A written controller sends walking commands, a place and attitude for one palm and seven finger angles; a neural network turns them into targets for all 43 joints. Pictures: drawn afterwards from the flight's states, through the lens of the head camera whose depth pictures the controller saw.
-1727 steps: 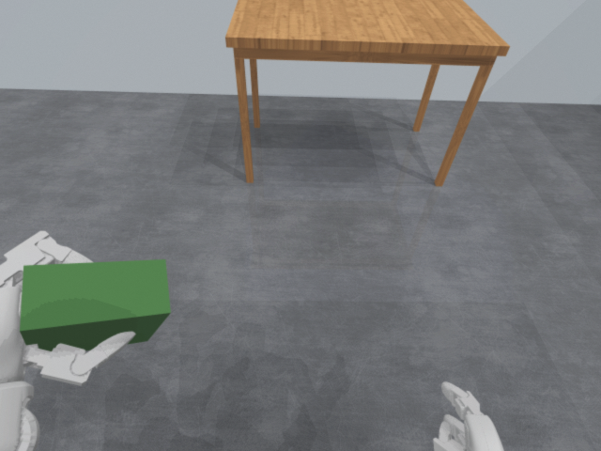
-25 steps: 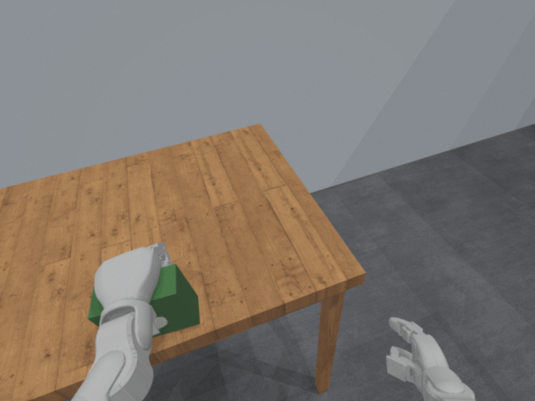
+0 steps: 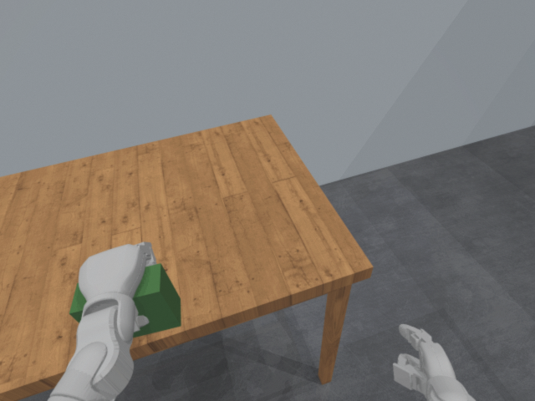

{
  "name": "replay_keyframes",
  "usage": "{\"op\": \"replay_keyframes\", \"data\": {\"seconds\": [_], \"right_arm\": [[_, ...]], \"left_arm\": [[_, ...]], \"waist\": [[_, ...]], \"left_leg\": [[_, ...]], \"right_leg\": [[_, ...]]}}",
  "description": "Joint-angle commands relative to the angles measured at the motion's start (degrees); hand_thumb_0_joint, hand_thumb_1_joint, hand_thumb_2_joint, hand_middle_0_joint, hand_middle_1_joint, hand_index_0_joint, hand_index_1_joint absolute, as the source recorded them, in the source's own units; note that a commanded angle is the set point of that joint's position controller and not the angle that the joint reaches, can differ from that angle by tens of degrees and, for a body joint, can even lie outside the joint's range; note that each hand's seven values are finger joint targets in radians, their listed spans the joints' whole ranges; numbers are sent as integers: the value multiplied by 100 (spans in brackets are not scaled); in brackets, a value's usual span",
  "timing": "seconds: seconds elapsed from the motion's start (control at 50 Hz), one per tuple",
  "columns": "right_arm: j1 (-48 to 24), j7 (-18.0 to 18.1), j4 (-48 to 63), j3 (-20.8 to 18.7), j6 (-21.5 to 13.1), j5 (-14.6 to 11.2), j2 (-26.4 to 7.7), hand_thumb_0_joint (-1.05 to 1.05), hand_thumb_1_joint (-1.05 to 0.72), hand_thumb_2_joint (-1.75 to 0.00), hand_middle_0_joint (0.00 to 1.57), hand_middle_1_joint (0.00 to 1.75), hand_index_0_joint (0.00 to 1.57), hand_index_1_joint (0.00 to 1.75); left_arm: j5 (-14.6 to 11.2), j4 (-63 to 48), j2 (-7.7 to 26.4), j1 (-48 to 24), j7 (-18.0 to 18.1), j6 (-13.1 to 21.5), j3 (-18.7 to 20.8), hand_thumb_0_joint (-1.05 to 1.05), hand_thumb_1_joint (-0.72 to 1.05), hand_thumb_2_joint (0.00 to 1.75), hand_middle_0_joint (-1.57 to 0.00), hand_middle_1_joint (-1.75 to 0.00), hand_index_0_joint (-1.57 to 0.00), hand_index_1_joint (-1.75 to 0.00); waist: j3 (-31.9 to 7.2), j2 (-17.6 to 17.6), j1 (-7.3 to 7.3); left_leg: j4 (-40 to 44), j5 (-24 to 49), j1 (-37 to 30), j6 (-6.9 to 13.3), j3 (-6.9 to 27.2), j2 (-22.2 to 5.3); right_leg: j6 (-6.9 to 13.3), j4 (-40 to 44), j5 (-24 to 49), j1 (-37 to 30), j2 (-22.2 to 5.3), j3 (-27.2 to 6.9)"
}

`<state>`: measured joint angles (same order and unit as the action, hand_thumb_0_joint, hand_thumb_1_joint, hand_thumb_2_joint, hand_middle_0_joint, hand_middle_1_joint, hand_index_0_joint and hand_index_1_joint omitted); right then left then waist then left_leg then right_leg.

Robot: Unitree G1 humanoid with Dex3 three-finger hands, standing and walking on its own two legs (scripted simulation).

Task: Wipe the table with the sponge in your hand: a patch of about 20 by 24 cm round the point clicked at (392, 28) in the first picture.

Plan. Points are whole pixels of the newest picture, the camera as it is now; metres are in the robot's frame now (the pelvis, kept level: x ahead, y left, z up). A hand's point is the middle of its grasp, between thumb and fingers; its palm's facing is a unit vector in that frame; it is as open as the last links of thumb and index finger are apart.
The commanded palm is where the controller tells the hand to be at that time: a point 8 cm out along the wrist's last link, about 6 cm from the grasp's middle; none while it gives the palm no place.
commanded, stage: wipe forward along the middle lane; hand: left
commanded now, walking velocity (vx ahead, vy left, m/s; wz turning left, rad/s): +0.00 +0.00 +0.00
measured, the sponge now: (135, 310) +0.25 +0.26 -0.01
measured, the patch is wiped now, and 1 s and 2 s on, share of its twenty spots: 1.00 1.00 1.00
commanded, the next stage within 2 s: slide back across to the first lane in 1.40 s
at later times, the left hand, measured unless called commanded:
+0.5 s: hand (132, 262) +0.30 +0.28 +0.04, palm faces -0.10 -0.05 -0.99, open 9.2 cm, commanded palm +0.29 +0.29 +0.08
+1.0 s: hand (131, 240) +0.35 +0.30 +0.04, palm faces -0.12 -0.01 -0.99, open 9.3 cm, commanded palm +0.34 +0.32 +0.08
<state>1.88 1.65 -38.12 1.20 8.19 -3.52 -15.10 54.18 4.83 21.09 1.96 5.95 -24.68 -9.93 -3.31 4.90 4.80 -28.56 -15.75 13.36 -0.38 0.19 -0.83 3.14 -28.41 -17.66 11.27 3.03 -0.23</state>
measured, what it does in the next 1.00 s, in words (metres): stands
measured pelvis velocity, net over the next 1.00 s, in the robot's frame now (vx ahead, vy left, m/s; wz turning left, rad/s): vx -0.02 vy -0.02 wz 0.03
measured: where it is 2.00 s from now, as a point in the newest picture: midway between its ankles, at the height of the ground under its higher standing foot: outside the picture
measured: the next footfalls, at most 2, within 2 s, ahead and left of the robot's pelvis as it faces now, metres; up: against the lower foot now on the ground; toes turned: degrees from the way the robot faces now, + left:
none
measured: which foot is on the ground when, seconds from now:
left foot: down 0.00-1.00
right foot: down 0.00-1.00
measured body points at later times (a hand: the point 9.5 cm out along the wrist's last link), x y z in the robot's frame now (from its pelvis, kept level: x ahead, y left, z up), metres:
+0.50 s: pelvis -0.02 -0.01 -0.01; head -0.01 -0.04 +0.44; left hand +0.31 +0.28 +0.09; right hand +0.17 -0.24 -0.12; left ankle -0.01 +0.13 -0.74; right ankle -0.03 -0.09 -0.74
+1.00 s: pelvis -0.02 -0.02 -0.01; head +0.01 -0.04 +0.44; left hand +0.35 +0.30 +0.10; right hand +0.10 -0.28 -0.14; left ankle -0.01 +0.13 -0.74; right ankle -0.03 -0.09 -0.74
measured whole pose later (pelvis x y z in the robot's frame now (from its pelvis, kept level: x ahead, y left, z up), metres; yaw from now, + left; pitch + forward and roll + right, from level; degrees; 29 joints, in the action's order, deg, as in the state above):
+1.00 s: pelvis -0.02 -0.02 -0.01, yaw +2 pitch +9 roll +0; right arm 11.1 2.9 -41.2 -0.4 8.4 -4.2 -16.4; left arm 57.2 49.4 29.3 -31.7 9.1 -6.5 -1.1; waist -5.7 3.8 -0.3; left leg -35.5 -15.7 28.9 0.9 2.9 -1.8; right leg 4.5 -34.0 -17.3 25.6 4.3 2.5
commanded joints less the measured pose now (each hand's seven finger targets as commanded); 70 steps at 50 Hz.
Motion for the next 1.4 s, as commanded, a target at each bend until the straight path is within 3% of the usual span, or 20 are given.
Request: {"op": "replay_keyframes", "data": {"seconds": [0.0, 0.04, 0.08, 0.14, 0.22, 0.24, 0.3, 0.34, 0.4, 0.44, 0.68, 0.7, 0.74, 0.88, 0.94, 1.0, 1.14, 1.2, 1.34, 1.38], "right_arm": [[-1001, 93, 867, -236, -324, -12, -633, 0, -90, -90, 20, 30, 20, 30], [-988, 100, 847, -244, -349, -8, -657, 0, -90, -90, 20, 30, 20, 30], [-866, 126, 817, -250, -352, -26, -641, 0, -90, -90, 20, 30, 20, 30], [-850, 142, 763, -245, -340, -33, -700, 0, -90, -90, 20, 30, 20, 30], [-643, 193, 680, -256, -335, -50, -698, 0, -90, -90, 20, 30, 20, 30], [-639, 192, 665, -254, -337, -54, -735, 0, -90, -90, 20, 30, 20, 30], [-459, 200, 670, -282, -335, -56, -721, 0, -90, -90, 20, 30, 20, 30], [-411, 201, 644, -278, -310, -63, -766, 0, -90, -90, 20, 30, 20, 30], [-277, 231, 621, -287, -301, -61, -766, 0, -90, -90, 20, 30, 20, 30], [-242, 232, 634, -286, -291, -63, -784, 0, -90, -90, 20, 30, 20, 30], [303, 197, 516, -405, -220, -62, -848, 0, -90, -90, 20, 30, 20, 30], [314, 193, 520, -400, -215, -67, -836, 0, -90, -90, 20, 30, 20, 30], [335, 195, 497, -399, -205, -71, -870, 0, -90, -90, 20, 30, 20, 30], [570, 183, 378, -403, -187, -85, -902, 0, -90, -90, 20, 30, 20, 30], [627, 184, 361, -394, -171, -82, -925, 0, -90, -90, 20, 30, 20, 30], [775, 162, 308, -409, -156, -82, -943, 0, -90, -90, 20, 30, 20, 30], [932, 103, 308, -454, -121, -71, -972, 0, -90, -90, 20, 30, 20, 30], [1050, 73, 287, -465, -76, -63, -1004, 0, -90, -90, 20, 30, 20, 30], [1113, 62, 255, -484, -69, -66, -1027, 0, -90, -90, 20, 30, 20, 30], [1215, 60, 192, -478, -66, -69, -1044, 0, -90, -90, 20, 30, 20, 30]], "left_arm": [[216, -182, 1073, -1480, 236, 167, 663, 0, 10, 130, -120, -160, -120, -160], [227, -10, 1206, -1430, 264, 231, 841, 0, 10, 130, -120, -160, -120, -160], [220, 287, 1009, -1678, 267, 267, 633, 0, 10, 130, -120, -160, -120, -160], [246, 643, 1198, -2007, 257, 316, 769, 0, 10, 130, -120, -160, -120, -160], [310, 1197, 1087, -2601, 229, 425, 545, 0, 10, 130, -120, -160, -120, -160], [340, 1267, 1339, -2749, 229, 478, 766, 0, 10, 130, -120, -160, -120, -160], [367, 1609, 1121, -2767, 237, 603, 570, 0, 10, 130, -120, -160, -120, -160], [381, 1828, 1448, -2939, 245, 664, 840, 0, 10, 130, -120, -160, -120, -160], [404, 2092, 1426, -3470, 260, 809, 694, 0, 10, 130, -120, -160, -120, -160], [417, 2243, 1693, -3500, 281, 892, 947, 0, 10, 130, -120, -160, -120, -160], [474, 3186, 1976, -4034, 514, 1354, 1107, 0, 10, 130, -120, -160, -120, -160], [461, 3202, 1833, -4170, 522, 1382, 958, 0, 10, 130, -120, -160, -120, -160], [462, 3338, 2217, -4300, 564, 1450, 1266, 0, 10, 130, -120, -160, -120, -160], [545, 3948, 2413, -4870, 650, 1545, 1200, 0, 10, 130, -120, -160, -120, -160], [589, 4077, 2690, -5054, 649, 1604, 1369, 0, 10, 130, -120, -160, -120, -160], [620, 4339, 2678, -5150, 647, 1649, 1292, 0, 10, 130, -120, -160, -120, -160], [582, 4464, 2867, -5173, 625, 1816, 1494, 0, 10, 130, -120, -160, -120, -160], [665, 4585, 2783, -5271, 652, 1846, 1352, 0, 10, 130, -120, -160, -120, -160], [679, 4708, 3023, -5607, 792, 1872, 1535, 0, 10, 130, -120, -160, -120, -160], [728, 4902, 2989, -5873, 813, 1820, 1390, 0, 10, 130, -120, -160, -120, -160]], "waist": [[-749, -684, -52], [-760, -681, 9], [-726, -811, -75], [-652, -870, -82], [-570, -971, -222], [-604, -932, -191], [-779, -895, -220], [-820, -872, -183], [-766, -873, -333], [-840, -817, -242], [-1182, -817, -401], [-1154, -845, -474], [-1184, -887, -422], [-1051, -767, -589], [-1294, -608, -553], [-1372, -728, -644], [-1768, -434, -598], [-1574, -657, -733], [-1600, -599, -730], [-1491, -649, -867]], "left_leg": [[126, 1084, -166, 372, -5, 356], [130, 1128, -166, 367, 36, 356], [87, 1006, -63, 374, -1, 362], [108, 893, 42, 366, 35, 354], [38, 615, 212, 381, -15, 368], [57, 572, 239, 364, 34, 353], [-49, 604, 330, 371, -15, 375], [-38, 552, 437, 359, 29, 367], [-130, 371, 590, 379, -21, 361], [-102, 372, 665, 379, 29, 364], [-357, 414, 1014, 422, -29, 316], [-364, 369, 1054, 425, -46, 311], [-349, 359, 1162, 427, 2, 299], [-426, 126, 1328, 461, -28, 285], [-421, 236, 1379, 448, 10, 274], [-526, 308, 1447, 462, -16, 264], [-628, 744, 1398, 453, -22, 260], [-683, 702, 1529, 459, -45, 261], [-664, 663, 1574, 460, -31, 252], [-688, 549, 1603, 467, -29, 250]], "right_leg": [[34, 443, 1622, -41, -67, -321], [69, 451, 1649, -5, -43, -364], [22, 431, 1561, 71, -65, -265], [42, 468, 1403, 197, -52, -329], [-17, 477, 1087, 424, -93, -224], [22, 485, 954, 466, -63, -303], [1, 381, 1098, 442, -91, -198], [30, 387, 1010, 462, -73, -298], [-32, 375, 837, 611, -119, -231], [8, 380, 794, 588, -97, -300], [-51, 231, 1071, 594, -146, -281], [-71, 242, 1065, 626, -157, -283], [-53, 250, 1037, 588, -143, -352], [-99, 284, 664, 840, -169, -318], [-60, 227, 822, 739, -157, -344], [-94, 170, 1060, 706, -174, -323], [-60, 29, 1875, 502, -158, -341], [-101, 4, 1951, 628, -146, -275], [-72, 1, 1704, 776, -121, -240], [-101, -12, 1506, 959, -112, -165]]}}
